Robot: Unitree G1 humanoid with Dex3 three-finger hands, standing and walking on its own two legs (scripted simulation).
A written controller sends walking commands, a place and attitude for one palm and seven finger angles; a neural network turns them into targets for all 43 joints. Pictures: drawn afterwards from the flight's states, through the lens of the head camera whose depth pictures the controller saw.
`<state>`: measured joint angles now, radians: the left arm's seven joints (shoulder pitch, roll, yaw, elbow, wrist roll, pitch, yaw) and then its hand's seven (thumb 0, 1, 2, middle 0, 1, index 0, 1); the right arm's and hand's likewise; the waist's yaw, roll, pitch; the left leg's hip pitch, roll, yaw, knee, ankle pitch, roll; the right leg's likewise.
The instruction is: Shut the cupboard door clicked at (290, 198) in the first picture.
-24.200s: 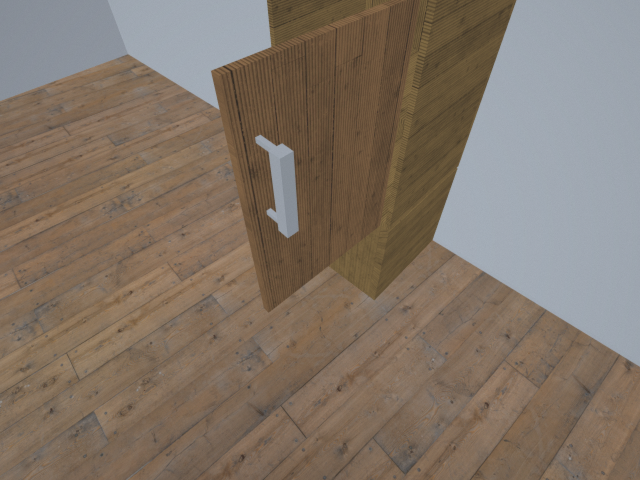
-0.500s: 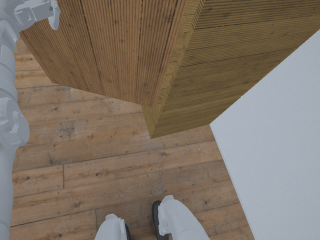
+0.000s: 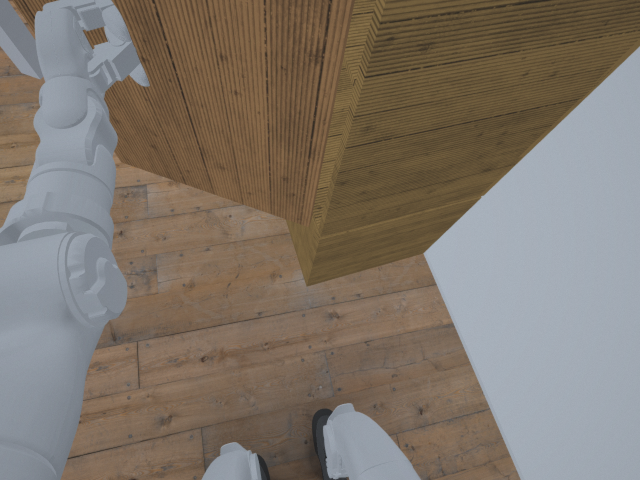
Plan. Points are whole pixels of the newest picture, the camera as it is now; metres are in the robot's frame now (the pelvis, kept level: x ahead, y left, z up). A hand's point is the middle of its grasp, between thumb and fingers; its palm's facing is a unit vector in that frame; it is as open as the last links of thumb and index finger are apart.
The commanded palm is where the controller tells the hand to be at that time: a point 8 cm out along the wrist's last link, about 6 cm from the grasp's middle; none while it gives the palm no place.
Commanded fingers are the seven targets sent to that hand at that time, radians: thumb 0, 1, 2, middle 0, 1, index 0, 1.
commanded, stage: pull the fist back off the door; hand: left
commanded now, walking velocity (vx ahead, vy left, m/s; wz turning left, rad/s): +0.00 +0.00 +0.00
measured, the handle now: out of the picture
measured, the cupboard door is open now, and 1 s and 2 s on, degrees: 54 54 54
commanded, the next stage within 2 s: draw the hand back to the body in 0.52 s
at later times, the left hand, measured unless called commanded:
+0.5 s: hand (112, 122) +0.49 +0.12 +0.11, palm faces +0.04 -1.00 -0.01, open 3.1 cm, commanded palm +0.47 +0.17 +0.11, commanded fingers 0.00 0.90 0.90 -1.30 -1.50 -1.30 -1.50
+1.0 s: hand (39, 182) +0.42 +0.17 +0.13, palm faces +0.08 -1.00 -0.01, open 3.1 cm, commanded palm +0.36 +0.21 +0.15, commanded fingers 0.00 0.90 0.90 -1.30 -1.50 -1.30 -1.50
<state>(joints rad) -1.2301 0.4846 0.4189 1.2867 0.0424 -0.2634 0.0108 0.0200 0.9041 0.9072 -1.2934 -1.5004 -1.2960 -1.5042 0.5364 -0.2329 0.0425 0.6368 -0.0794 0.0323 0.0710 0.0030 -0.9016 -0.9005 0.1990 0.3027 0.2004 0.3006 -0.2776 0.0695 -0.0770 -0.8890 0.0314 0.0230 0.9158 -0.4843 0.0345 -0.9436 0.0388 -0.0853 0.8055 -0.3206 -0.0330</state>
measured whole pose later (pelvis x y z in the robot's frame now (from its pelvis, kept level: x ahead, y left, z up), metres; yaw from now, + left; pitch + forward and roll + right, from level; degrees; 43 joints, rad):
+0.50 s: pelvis -0.02 +0.00 +0.01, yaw +2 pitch +18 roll -2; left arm -0.97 0.30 0.26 1.20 -0.06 -0.42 -0.01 0.02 0.90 0.90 -1.30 -1.50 -1.30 -1.50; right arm 0.39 -0.28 -0.01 0.66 -0.03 0.02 0.04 0.00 -0.90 -0.90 0.19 0.30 0.20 0.30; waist -0.16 0.03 -0.09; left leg -0.73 0.00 0.02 0.87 -0.45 0.04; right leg -0.79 0.01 -0.08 0.79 -0.32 -0.03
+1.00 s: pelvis -0.01 +0.00 +0.03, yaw +0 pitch +11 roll -1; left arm -0.53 0.27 0.27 0.72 -0.16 -0.30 -0.09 0.02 0.90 0.90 -1.30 -1.50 -1.30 -1.50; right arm 0.43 -0.25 0.00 0.63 0.03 0.02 -0.01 0.01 -0.90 -0.90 0.20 0.30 0.20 0.30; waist -0.09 0.05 -0.08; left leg -0.49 0.00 0.06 0.72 -0.41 0.04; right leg -0.58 0.02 -0.04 0.67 -0.27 -0.03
